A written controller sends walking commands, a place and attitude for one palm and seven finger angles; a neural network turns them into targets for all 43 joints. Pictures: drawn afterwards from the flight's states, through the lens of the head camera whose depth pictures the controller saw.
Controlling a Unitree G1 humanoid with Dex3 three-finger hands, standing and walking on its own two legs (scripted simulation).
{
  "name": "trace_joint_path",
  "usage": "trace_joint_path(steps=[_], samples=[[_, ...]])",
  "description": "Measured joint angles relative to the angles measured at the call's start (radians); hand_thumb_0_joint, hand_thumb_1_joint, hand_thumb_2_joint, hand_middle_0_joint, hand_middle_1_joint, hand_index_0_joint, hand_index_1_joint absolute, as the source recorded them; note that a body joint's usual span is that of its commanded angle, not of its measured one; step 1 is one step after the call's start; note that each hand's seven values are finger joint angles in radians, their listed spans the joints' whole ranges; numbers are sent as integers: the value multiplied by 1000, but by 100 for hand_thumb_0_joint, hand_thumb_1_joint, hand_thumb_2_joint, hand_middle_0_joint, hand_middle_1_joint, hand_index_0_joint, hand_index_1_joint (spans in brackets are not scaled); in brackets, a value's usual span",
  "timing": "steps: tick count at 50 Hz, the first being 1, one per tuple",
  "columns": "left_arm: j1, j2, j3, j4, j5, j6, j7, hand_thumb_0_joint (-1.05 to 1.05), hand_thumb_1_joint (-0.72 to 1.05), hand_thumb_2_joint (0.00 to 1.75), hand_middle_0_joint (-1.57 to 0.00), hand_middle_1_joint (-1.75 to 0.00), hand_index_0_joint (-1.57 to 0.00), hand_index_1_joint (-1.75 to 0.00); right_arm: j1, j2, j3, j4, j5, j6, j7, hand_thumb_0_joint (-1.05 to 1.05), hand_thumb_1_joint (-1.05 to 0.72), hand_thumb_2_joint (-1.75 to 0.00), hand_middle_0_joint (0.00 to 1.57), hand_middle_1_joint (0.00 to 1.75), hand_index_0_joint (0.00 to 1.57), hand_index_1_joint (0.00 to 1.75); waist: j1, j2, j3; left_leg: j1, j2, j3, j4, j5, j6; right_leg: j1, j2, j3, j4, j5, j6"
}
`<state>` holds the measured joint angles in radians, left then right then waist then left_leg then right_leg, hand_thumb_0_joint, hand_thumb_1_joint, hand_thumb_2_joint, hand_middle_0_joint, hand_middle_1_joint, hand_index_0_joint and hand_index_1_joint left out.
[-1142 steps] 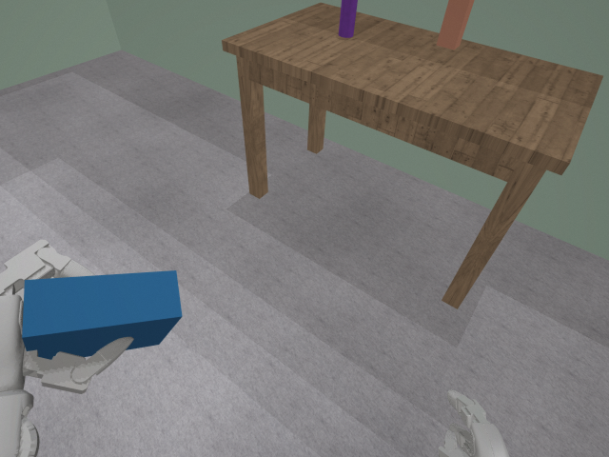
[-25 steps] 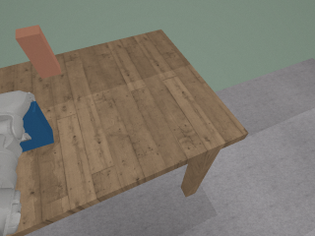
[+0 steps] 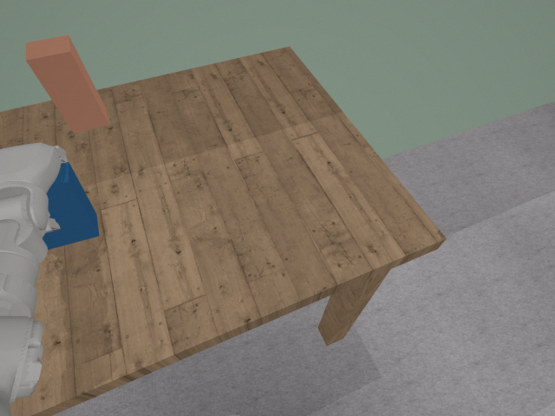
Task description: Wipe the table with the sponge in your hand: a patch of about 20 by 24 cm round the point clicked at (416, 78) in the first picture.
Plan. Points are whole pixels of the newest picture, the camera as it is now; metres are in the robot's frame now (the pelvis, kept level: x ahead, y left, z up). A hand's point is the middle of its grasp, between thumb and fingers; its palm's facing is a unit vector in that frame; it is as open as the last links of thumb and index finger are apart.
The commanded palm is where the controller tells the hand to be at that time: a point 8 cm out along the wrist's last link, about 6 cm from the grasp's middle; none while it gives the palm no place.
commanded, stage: slide across to the middle lane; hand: left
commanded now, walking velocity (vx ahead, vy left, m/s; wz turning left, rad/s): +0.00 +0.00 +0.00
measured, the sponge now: (49, 219) +0.38 +0.38 +0.02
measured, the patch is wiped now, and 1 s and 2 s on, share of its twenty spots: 0.25 0.35 0.60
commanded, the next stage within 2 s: wipe back along the middle lane in 0.40 s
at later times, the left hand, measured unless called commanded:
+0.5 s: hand (82, 184) +0.42 +0.32 +0.06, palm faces -0.11 +0.01 -0.99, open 9.3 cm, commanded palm +0.41 +0.30 +0.11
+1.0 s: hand (89, 202) +0.39 +0.30 +0.06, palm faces -0.06 +0.00 -1.00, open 9.2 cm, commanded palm +0.36 +0.27 +0.09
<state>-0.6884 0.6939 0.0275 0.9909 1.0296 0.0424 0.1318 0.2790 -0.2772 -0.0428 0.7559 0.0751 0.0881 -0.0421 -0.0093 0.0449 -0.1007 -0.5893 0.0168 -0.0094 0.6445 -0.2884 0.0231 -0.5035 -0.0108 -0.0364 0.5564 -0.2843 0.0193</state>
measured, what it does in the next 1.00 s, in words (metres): stands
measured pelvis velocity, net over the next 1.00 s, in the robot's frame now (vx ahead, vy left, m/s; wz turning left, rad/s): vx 0.02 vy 0.00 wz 0.01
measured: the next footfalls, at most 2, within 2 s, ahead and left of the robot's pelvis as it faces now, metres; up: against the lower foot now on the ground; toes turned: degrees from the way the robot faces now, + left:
none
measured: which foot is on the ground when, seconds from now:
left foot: down 0.00-1.00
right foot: down 0.00-1.00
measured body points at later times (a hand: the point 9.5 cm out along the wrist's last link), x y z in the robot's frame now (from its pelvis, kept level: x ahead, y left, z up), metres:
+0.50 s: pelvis +0.02 -0.01 +0.01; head +0.07 -0.02 +0.45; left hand +0.42 +0.32 +0.12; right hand +0.13 -0.27 -0.12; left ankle +0.01 +0.10 -0.72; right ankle -0.02 -0.14 -0.72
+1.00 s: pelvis +0.02 +0.00 +0.01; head +0.05 -0.02 +0.46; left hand +0.39 +0.30 +0.12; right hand +0.16 -0.26 -0.11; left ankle +0.01 +0.10 -0.72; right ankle -0.02 -0.14 -0.72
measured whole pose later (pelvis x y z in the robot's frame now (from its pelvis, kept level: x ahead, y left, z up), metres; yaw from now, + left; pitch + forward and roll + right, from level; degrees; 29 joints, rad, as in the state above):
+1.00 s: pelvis +0.02 +0.00 +0.01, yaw +0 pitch +9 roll -1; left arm -0.50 0.47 -0.09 0.69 0.99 0.30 0.16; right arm 0.17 -0.27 -0.02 0.71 0.08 0.15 -0.02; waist 0.02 0.06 -0.11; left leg -0.42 0.00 0.00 0.55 -0.28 0.02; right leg -0.34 -0.02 -0.03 0.49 -0.29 0.02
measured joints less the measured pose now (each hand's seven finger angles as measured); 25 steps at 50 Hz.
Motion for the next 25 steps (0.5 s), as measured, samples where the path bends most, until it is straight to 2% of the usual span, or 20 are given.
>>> trace_joint_path(steps=[8,14,25], samples=[[-4,-61,-45,-45,-13,50,6,1,-49,117,-82,-142,-82,-144,-17,6,2,11,0,0,1,1,-90,-90,20,30,20,30,1,0,7,51,-7,-1,-35,4,0,51,-6,-2,-32,2,-2],[4,-105,-44,-51,-9,88,10,0,-49,116,-82,-143,-82,-144,-45,10,9,-1,-2,7,9,1,-90,-90,20,30,20,30,-2,4,3,83,-7,7,-58,4,-1,76,-7,5,-48,0,1],[44,-147,-59,-98,-17,142,20,0,-48,115,-81,-143,-81,-145,-66,5,2,-14,-6,21,24,0,-90,-90,20,30,20,30,10,9,-4,112,-2,4,-71,-5,-8,106,-2,3,-61,-9,-2]])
